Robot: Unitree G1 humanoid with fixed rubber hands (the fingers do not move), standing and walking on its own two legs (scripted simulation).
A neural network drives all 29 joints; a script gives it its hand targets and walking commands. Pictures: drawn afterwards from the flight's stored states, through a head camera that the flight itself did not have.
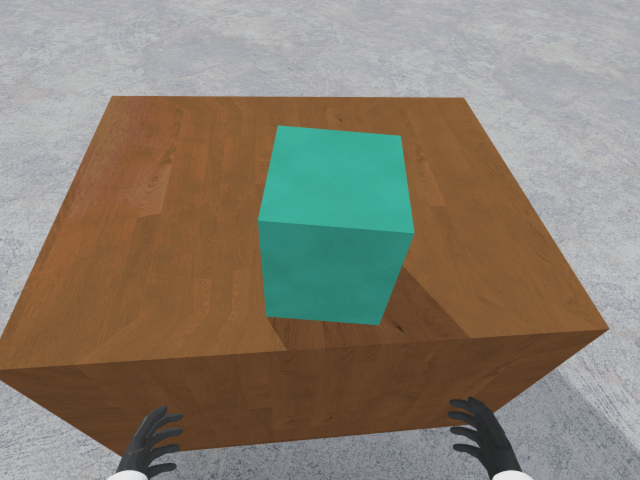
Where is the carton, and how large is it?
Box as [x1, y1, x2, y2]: [258, 125, 414, 324]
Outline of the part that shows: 278,125 258,217 266,316 378,324 414,233 400,136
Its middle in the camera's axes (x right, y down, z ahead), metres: +0.02 -0.01 +0.65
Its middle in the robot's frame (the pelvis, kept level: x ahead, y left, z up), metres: +0.49 +0.00 -0.02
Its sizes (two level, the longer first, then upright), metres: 0.210 0.200 0.250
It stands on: a pedestal, 0.63 m high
